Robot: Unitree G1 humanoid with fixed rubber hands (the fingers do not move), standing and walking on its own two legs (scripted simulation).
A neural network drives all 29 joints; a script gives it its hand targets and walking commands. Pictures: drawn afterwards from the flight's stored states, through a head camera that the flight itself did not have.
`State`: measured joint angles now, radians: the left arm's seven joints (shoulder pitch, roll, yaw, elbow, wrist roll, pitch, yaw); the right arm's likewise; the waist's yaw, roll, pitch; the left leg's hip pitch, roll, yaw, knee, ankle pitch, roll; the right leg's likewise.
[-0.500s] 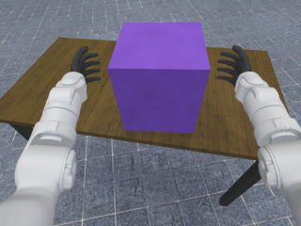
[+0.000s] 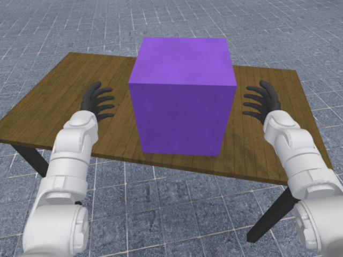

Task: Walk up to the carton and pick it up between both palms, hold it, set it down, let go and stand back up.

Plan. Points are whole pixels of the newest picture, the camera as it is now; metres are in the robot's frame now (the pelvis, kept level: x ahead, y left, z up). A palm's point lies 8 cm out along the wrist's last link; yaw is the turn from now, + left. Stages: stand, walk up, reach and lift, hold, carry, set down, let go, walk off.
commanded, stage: set down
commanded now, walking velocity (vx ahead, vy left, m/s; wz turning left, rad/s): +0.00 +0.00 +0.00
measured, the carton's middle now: (182, 98) +0.55 -0.05 +0.07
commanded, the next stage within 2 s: let go in 1.64 s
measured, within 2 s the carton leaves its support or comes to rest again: neither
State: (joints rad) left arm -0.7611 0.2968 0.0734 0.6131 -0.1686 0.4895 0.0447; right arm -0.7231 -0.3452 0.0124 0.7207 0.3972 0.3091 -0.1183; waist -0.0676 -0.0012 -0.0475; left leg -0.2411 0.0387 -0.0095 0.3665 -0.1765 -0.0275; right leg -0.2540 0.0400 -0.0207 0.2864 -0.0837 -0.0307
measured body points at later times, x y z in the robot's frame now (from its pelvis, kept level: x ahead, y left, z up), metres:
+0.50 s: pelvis +0.00 +0.01 +0.00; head +0.01 +0.00 +0.45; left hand +0.38 +0.17 +0.09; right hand +0.34 -0.24 +0.07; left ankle +0.01 +0.13 -0.75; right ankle +0.04 -0.10 -0.75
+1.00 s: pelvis +0.02 +0.02 +0.00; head +0.04 +0.00 +0.45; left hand +0.32 +0.20 +0.03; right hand +0.30 -0.23 +0.02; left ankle +0.01 +0.13 -0.75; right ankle +0.04 -0.10 -0.75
